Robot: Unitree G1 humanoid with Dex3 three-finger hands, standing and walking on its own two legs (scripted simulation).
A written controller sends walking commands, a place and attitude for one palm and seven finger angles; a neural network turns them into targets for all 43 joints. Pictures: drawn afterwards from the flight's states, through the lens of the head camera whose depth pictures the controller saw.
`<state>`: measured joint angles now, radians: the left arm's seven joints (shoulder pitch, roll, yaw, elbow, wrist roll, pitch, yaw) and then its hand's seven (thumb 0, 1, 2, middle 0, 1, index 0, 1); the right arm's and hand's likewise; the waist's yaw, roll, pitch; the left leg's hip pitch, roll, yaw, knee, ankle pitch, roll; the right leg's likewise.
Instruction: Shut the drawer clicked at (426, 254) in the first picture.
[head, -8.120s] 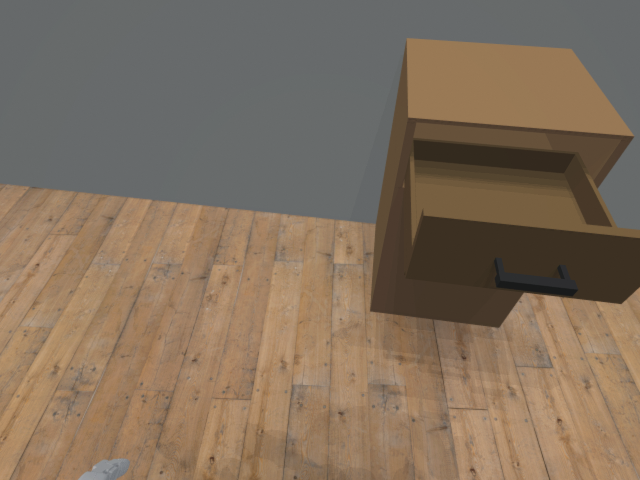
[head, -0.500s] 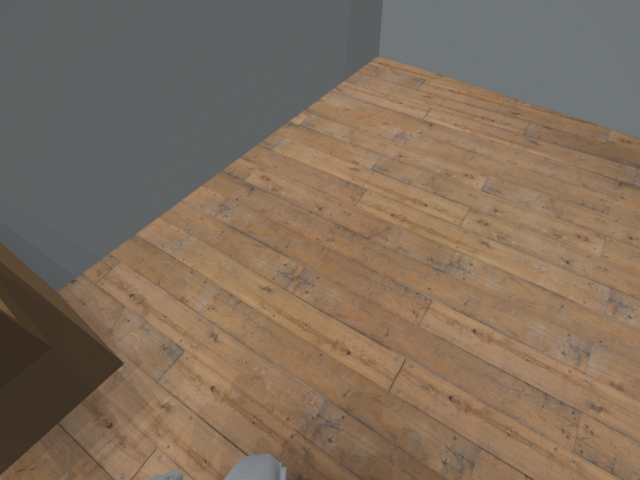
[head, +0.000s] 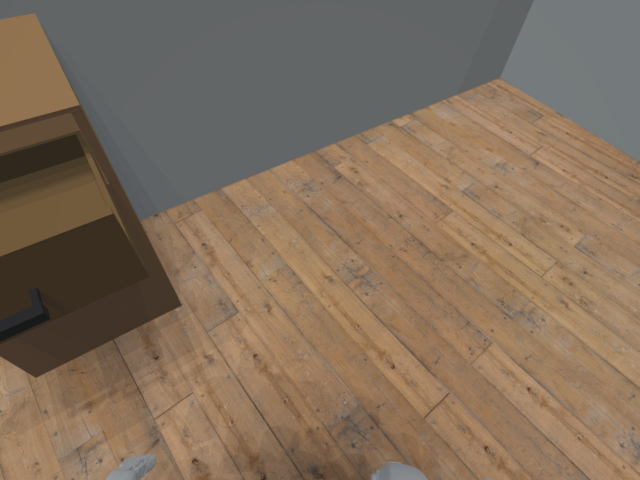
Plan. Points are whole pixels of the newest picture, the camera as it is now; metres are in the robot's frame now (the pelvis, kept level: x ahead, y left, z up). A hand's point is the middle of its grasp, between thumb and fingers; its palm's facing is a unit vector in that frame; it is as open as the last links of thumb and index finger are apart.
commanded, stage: turn to face it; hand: left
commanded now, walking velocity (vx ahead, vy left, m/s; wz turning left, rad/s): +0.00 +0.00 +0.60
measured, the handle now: out of the picture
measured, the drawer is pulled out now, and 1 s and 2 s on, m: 0.29 0.29 0.29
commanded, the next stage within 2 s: take the last steps up to it in 0.88 s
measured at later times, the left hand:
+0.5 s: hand out of the picture -0.02 +0.18 -0.16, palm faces +0.33 -0.91 -0.27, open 7.4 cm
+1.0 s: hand out of the picture -0.05 +0.20 -0.16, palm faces +0.50 -0.83 -0.25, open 7.4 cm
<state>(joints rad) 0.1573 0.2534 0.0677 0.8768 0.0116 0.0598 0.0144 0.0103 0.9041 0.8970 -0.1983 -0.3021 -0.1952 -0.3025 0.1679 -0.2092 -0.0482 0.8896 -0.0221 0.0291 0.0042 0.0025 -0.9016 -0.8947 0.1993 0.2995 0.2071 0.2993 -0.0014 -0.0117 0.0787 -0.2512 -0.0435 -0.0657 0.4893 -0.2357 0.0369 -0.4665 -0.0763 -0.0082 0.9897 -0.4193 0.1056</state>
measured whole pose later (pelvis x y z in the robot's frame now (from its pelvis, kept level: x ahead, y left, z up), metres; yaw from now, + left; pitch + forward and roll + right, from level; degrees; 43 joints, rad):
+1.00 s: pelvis -0.03 -0.01 +0.00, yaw +28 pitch -1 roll +0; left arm 0.19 0.19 0.04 0.93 0.01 0.04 0.02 0.01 0.90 0.90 -0.20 -0.30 -0.20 -0.30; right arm 0.20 -0.18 -0.04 0.96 -0.02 0.04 -0.01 0.00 -0.90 -0.89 0.20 0.30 0.21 0.30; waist -0.01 0.02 0.06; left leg -0.24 -0.04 -0.04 0.50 -0.24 0.02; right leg -0.30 -0.04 -0.05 0.69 -0.38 0.07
